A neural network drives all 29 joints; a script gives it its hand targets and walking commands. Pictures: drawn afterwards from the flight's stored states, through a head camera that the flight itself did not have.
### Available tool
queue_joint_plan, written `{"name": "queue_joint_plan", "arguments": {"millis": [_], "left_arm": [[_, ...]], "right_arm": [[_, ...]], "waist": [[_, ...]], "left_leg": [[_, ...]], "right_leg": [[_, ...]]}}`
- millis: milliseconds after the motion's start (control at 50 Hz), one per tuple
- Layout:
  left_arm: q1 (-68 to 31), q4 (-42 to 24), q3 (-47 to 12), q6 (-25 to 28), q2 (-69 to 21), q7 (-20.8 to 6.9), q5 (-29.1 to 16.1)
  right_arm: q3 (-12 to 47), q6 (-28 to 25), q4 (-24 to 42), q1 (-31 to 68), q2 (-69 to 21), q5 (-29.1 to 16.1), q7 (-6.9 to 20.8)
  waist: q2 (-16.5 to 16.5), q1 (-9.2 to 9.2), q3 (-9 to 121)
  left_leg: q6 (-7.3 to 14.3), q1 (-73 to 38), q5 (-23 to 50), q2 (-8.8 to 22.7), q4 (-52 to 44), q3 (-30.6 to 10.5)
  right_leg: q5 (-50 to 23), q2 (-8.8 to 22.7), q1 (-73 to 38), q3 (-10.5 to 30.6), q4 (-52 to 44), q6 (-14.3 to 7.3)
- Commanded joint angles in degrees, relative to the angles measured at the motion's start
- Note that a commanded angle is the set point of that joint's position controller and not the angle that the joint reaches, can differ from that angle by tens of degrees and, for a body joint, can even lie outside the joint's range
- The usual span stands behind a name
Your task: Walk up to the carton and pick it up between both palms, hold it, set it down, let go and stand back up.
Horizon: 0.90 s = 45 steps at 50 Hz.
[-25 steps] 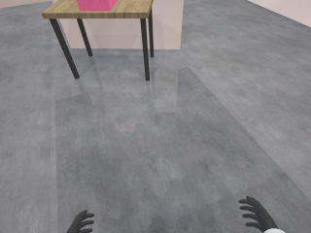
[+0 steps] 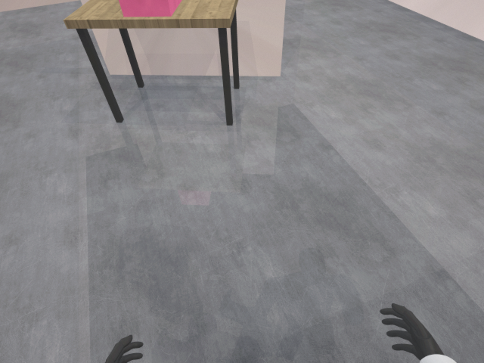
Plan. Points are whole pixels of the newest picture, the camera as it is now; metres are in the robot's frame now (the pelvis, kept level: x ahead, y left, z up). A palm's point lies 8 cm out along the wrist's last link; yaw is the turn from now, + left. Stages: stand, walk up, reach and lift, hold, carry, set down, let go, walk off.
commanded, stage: stand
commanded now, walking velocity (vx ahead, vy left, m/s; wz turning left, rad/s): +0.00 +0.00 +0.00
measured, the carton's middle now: out of the picture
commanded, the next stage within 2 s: walk up in 1.34 s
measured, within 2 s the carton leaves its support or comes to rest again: neither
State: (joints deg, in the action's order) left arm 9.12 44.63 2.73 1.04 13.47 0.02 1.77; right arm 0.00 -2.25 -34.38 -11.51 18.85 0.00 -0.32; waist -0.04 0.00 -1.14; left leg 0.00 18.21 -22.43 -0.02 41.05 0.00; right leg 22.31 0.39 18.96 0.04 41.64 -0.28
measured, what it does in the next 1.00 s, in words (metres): stands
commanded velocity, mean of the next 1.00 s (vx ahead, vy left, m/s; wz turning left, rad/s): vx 0.00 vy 0.00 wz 0.00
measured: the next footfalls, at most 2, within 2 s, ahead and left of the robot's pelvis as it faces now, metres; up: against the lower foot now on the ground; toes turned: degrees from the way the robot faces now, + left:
left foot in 1.82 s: +0.11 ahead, +0.18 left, +0.00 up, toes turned +3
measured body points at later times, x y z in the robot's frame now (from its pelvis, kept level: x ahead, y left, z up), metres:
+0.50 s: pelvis +0.00 +0.00 +0.00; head +0.01 +0.00 +0.45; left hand +0.14 +0.26 -0.11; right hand +0.17 -0.27 -0.08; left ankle -0.01 +0.12 -0.72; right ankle +0.00 -0.12 -0.72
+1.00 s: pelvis +0.00 +0.00 +0.00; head +0.01 +0.00 +0.45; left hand +0.13 +0.26 -0.11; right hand +0.16 -0.28 -0.07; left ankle -0.01 +0.12 -0.72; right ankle +0.00 -0.12 -0.72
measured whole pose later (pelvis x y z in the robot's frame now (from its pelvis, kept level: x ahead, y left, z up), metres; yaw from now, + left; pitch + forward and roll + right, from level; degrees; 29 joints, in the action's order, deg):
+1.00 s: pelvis +0.00 +0.00 +0.00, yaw +0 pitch -1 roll +0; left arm 7.1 50.0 2.7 1.0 14.1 0.0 1.7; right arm 0.0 -2.4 -34.4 -11.5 19.6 0.0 -0.6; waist 0.0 0.0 -1.1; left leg 0.0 18.2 -22.2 0.0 41.0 0.0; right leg 22.0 0.4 18.9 0.0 41.6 -0.3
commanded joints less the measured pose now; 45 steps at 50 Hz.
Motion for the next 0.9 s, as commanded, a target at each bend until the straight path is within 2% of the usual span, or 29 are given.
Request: {"name": "queue_joint_plan", "arguments": {"millis": [0, 880], "left_arm": [[-4.18, -4.26, 2.92, 2.15, 15.64, -0.06, -0.48], [-6.19, 0.90, 2.82, 1.96, 16.52, -0.15, -0.98]], "right_arm": [[-3.74, -1.70, -0.10, 3.27, 11.52, 1.88, -0.97], [-3.58, -1.76, -2.22, 3.34, 12.42, 1.54, -1.23]], "waist": [[-0.50, -0.06, 2.68], [-0.97, -0.27, 3.00]], "left_leg": [[4.40, -0.95, 14.46, 4.91, -7.42, -5.39], [4.38, -2.67, 18.16, 5.63, -8.52, -6.07]], "right_leg": [[-14.45, 4.38, -1.58, 5.69, -8.01, -4.75], [-18.48, 4.70, -3.05, 6.24, -8.64, -4.64]]}}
